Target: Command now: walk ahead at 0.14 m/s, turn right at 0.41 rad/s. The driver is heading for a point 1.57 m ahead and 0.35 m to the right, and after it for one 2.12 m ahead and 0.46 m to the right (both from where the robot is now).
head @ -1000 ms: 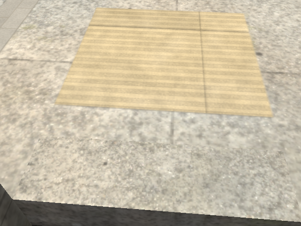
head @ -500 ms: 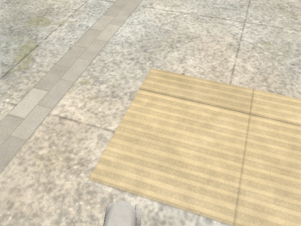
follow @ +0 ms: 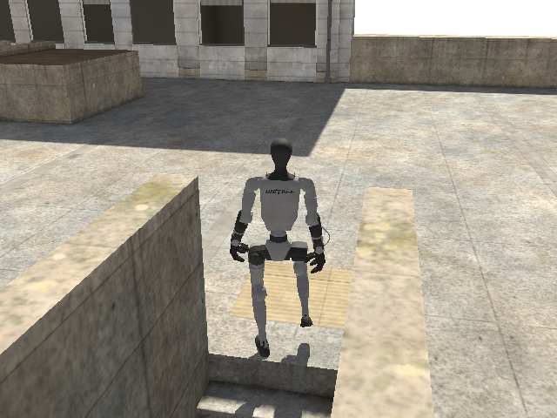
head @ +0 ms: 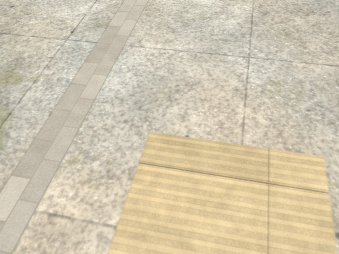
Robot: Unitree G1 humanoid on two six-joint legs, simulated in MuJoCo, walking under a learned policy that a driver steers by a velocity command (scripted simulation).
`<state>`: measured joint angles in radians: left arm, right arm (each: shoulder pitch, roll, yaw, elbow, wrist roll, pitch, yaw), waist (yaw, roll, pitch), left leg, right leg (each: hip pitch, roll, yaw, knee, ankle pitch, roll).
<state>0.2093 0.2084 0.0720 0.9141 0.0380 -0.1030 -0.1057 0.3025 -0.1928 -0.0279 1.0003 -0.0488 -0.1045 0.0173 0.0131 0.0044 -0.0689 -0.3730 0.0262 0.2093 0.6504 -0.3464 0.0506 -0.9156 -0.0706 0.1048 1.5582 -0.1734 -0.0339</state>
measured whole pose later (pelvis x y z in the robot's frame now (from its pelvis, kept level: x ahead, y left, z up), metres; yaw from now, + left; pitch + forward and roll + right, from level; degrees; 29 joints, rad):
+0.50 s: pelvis +0.07 -0.03 +0.01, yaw -16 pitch +4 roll +0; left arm 0.19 0.25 0.09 0.64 -0.02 0.01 0.04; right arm -0.02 -0.22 -0.05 0.64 0.01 -0.04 -0.04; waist 0.05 0.01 0.03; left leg -0.54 0.01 -0.05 0.96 -0.42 -0.04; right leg -0.44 0.09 0.14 0.46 -0.08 -0.02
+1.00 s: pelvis +0.04 -0.03 +0.01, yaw -25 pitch -1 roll +1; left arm 0.10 0.17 0.01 0.63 0.01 -0.01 -0.01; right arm 0.22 -0.21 -0.05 0.72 -0.02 -0.03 -0.02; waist -0.05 0.01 0.03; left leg -0.27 0.05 0.04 0.48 -0.20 -0.05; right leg -0.26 0.00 0.01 0.57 -0.29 -0.02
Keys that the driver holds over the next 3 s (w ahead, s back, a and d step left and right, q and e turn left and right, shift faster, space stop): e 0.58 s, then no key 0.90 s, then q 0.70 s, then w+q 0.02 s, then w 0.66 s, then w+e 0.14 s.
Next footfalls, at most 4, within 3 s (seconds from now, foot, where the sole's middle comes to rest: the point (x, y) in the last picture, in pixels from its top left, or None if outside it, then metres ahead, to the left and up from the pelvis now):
0.20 right None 0.17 -0.16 -0.76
0.58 left None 0.17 0.08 -0.76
0.88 right None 0.04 -0.15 -0.76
1.90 left None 0.16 0.09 -0.76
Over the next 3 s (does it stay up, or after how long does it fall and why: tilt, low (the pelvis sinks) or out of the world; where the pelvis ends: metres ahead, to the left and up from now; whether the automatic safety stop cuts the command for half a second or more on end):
stays up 0.44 -0.02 0.02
